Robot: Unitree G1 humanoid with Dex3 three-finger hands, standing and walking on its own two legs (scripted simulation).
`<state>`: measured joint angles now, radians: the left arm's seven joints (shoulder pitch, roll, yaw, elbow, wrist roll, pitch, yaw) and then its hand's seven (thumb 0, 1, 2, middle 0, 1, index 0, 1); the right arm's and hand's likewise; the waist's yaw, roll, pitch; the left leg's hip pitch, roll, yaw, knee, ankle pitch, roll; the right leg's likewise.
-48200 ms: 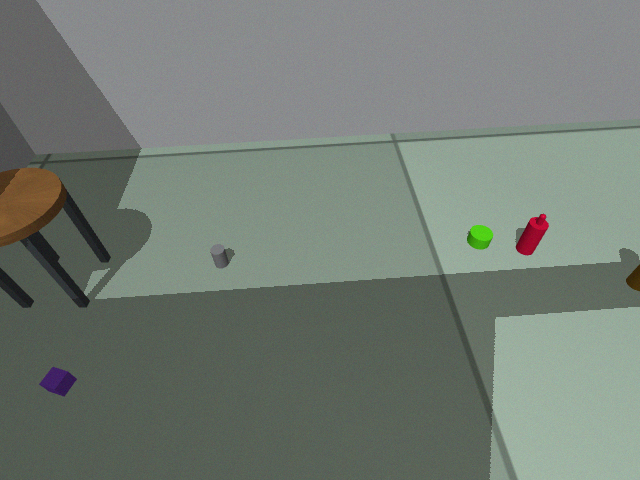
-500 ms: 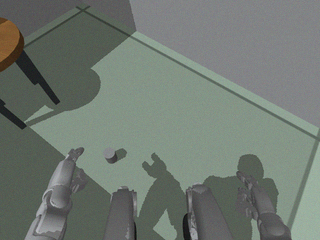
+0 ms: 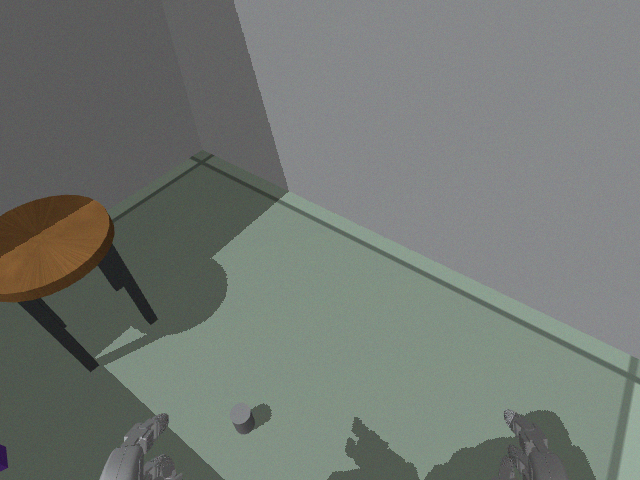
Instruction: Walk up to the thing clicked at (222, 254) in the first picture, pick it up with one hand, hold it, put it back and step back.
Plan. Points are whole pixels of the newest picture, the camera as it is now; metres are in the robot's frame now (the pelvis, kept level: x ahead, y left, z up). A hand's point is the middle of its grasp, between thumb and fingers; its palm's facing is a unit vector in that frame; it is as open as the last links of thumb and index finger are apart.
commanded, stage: home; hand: left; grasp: from above
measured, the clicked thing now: (242, 418) +0.45 +0.22 -0.66
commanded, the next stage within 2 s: none
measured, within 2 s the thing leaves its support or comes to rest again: neither
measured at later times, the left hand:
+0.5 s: hand out of the picture +0.17 +0.18 -0.04, palm faces +0.06 -0.98 -0.20, open 7.4 cm
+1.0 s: hand out of the picture +0.17 +0.18 -0.04, palm faces +0.05 -0.98 -0.20, open 7.4 cm
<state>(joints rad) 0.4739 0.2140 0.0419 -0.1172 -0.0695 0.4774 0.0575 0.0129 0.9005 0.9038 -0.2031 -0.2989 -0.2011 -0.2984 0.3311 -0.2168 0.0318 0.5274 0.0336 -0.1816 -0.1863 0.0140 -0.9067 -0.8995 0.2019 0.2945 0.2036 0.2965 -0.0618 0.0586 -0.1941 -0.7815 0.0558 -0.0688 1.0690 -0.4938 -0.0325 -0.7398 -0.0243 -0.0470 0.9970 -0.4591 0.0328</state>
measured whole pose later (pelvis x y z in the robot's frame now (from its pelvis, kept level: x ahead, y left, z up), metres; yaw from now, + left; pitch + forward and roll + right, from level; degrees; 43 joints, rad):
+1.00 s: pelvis +0.01 +0.00 +0.01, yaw +0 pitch +10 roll -3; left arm 0.50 0.22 0.03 -0.13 -0.05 0.47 0.01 0.01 0.90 0.90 -0.20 -0.30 -0.20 -0.30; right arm 0.28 -0.21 0.02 0.56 0.01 -0.25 -0.19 0.02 -0.90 -0.90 0.20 0.29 0.21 0.30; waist -0.03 0.05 -0.16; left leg -0.69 0.05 -0.06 1.01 -0.49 -0.03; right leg -0.65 -0.03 -0.04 0.94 -0.46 0.04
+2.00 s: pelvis +0.01 +0.00 +0.01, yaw +0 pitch +9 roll -3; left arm 0.50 0.23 0.03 -0.13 -0.05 0.47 0.02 0.01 0.90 0.90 -0.20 -0.30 -0.20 -0.30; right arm 0.28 -0.21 0.02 0.55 0.01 -0.25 -0.19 0.01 -0.90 -0.90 0.20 0.29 0.21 0.30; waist -0.03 0.05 -0.17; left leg -0.69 0.05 -0.07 1.02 -0.49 -0.03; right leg -0.65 -0.03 -0.04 0.95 -0.46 0.04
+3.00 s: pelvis +0.00 +0.00 +0.07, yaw +1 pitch -5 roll +0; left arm 0.19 0.30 0.03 1.11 0.04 0.01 0.03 0.01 0.90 0.90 -0.20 -0.30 -0.20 -0.30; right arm 0.16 -0.29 -0.03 1.09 -0.02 0.01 -0.02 0.01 -0.91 -0.90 0.20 0.29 0.20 0.30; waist 0.02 0.02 0.06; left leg -0.15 0.02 -0.03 0.45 -0.22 -0.02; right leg -0.13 -0.06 -0.03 0.42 -0.21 0.04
